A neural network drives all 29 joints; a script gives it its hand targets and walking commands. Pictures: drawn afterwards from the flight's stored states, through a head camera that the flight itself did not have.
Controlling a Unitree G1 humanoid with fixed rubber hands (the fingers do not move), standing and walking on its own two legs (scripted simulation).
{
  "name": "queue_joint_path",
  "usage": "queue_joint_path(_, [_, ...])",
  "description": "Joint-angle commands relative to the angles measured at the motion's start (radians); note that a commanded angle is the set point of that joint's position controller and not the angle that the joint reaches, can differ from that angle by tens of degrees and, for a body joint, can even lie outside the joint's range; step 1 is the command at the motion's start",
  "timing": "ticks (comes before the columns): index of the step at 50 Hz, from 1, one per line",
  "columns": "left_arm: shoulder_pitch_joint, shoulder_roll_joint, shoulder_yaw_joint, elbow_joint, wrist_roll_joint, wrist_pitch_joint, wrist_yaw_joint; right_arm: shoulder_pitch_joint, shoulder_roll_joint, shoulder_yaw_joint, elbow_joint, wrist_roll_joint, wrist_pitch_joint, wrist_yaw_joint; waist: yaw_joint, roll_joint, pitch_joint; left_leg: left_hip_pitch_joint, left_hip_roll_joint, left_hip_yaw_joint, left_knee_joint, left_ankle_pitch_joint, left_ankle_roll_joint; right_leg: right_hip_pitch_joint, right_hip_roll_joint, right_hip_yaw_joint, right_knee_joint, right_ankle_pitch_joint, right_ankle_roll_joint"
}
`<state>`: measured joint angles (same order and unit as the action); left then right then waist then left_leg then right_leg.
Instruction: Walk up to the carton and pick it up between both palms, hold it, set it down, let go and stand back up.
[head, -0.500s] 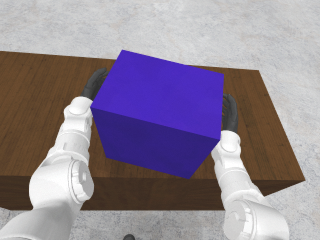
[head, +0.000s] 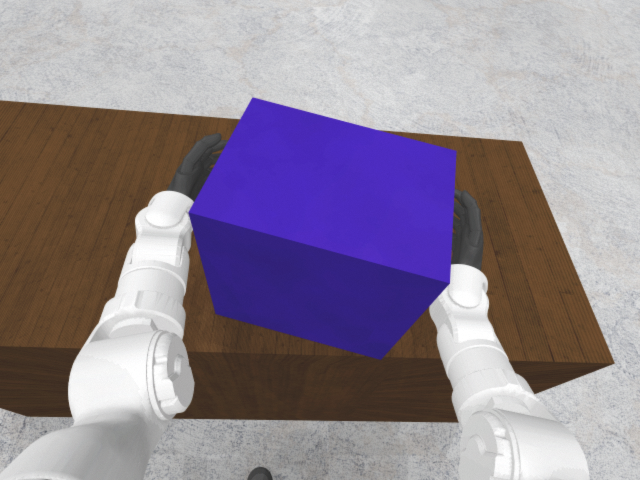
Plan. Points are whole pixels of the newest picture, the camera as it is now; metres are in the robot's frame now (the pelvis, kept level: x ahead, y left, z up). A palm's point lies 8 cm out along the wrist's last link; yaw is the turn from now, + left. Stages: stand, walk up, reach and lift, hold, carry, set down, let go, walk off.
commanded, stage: reach and lift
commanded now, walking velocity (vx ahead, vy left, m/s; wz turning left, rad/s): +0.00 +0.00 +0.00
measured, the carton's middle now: (322, 241) +0.42 +0.02 +0.00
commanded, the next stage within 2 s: none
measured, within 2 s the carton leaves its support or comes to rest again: leaves its support in 0.14 s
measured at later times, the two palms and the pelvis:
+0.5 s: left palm (202, 188) +0.40 +0.17 +0.12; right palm (514, 251) +0.35 -0.19 +0.10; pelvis -0.01 -0.01 +0.00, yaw -1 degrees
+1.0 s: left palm (191, 195) +0.38 +0.18 +0.13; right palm (517, 224) +0.37 -0.18 +0.13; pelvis +0.00 -0.01 +0.00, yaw +1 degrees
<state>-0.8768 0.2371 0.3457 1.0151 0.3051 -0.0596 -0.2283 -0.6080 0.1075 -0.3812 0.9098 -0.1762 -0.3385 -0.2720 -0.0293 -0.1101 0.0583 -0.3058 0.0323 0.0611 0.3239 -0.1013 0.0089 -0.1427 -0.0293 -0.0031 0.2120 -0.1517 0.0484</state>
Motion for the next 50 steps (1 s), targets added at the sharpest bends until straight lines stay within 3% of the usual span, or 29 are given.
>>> queue_joint_path(1, [-0.413,-0.544,-0.224,-0.103,-0.029,-0.021,-0.024,-0.449,0.483,0.377,-0.126,-0.036,-0.013,0.103,-0.010,0.179,-0.586,0.470,-0.010,0.051,0.075,0.462,-0.062,-0.030,0.058,-0.081,0.007,0.260,-0.001])
queue_joint_path(9, [-0.398,-0.619,-0.379,-0.338,-0.132,0.034,-0.001,-0.488,0.468,0.521,-0.309,0.075,0.050,0.130,-0.021,0.210,-0.672,0.572,-0.001,0.021,0.100,0.590,-0.081,-0.040,0.070,-0.070,0.002,0.266,-0.016])
queue_joint_path(14, [-0.383,-0.631,-0.382,-0.362,-0.158,0.074,-0.014,-0.536,0.480,0.604,-0.426,0.126,0.121,0.146,0.005,0.142,-0.614,0.489,-0.028,0.034,0.054,0.399,-0.037,0.055,0.049,-0.044,0.008,0.279,-0.009])
queue_joint_path(16, [-0.378,-0.612,-0.330,-0.308,-0.133,0.108,-0.036,-0.547,0.467,0.589,-0.412,0.124,0.171,0.149,0.008,0.089,-0.500,0.404,-0.039,0.045,-0.003,0.216,-0.004,0.105,0.035,-0.034,0.005,0.226,0.002])
queue_joint_path(18, [-0.394,-0.603,-0.288,-0.314,-0.114,0.139,-0.049,-0.542,0.466,0.565,-0.394,0.119,0.212,0.160,0.024,0.073,-0.436,0.364,-0.044,0.057,-0.052,0.101,0.014,0.128,0.029,-0.032,0.001,0.149,0.004])
queue_joint_path(22, [-0.391,-0.609,-0.241,-0.355,-0.068,0.201,-0.060,-0.557,0.452,0.534,-0.393,0.115,0.246,0.184,0.041,0.070,-0.389,0.396,-0.047,0.074,-0.075,0.091,0.017,0.133,0.034,-0.040,-0.014,0.106,-0.002])
queue_joint_path(25, [-0.391,-0.608,-0.218,-0.367,-0.045,0.240,-0.067,-0.564,0.438,0.508,-0.377,0.108,0.258,0.194,0.027,0.069,-0.340,0.397,-0.054,0.081,-0.086,0.064,0.019,0.138,0.029,-0.041,-0.020,0.105,0.000])
queue_joint_path(26, [-0.387,-0.593,-0.159,-0.360,-0.035,0.247,-0.068,-0.611,0.407,0.481,-0.445,0.070,0.234,0.204,0.059,0.085,-0.363,0.345,-0.047,0.116,-0.091,0.032,0.034,0.092,0.021,-0.045,-0.031,0.034,0.007])
queue_joint_path(27, [-0.395,-0.578,-0.159,-0.379,-0.024,0.247,-0.063,-0.586,0.408,0.451,-0.406,0.042,0.229,0.209,0.039,0.070,-0.362,0.369,-0.044,0.109,-0.088,0.033,0.036,0.113,0.030,-0.064,-0.030,0.021,0.007])
queue_joint_path(30, [-0.365,-0.590,-0.202,-0.425,-0.022,0.262,-0.054,-0.554,0.382,0.435,-0.400,0.044,0.225,0.218,0.023,0.094,-0.371,0.443,-0.040,0.099,-0.067,0.098,0.008,0.093,0.043,-0.086,-0.030,0.033,-0.001])
queue_joint_path(38, [-0.285,-0.648,-0.399,-0.627,-0.106,0.306,-0.017,-0.532,0.323,0.533,-0.476,0.162,0.225,0.218,-0.030,0.152,-0.486,0.609,-0.036,0.046,0.019,0.402,-0.066,0.059,0.079,-0.113,-0.011,0.145,-0.015])
queue_joint_path(44, [-0.238,-0.635,-0.471,-0.757,-0.151,0.344,0.003,-0.524,0.306,0.630,-0.544,0.248,0.271,0.216,-0.029,0.168,-0.502,0.614,-0.045,0.020,0.040,0.484,-0.073,0.076,0.082,-0.099,0.004,0.216,-0.013])
queue_joint_path(50, [-0.218,-0.626,-0.462,-0.825,-0.159,0.393,-0.002,-0.542,0.317,0.701,-0.595,0.305,0.335,0.210,-0.014,0.137,-0.481,0.565,-0.061,0.016,0.031,0.434,-0.049,0.122,0.072,-0.075,0.021,0.287,0.005])
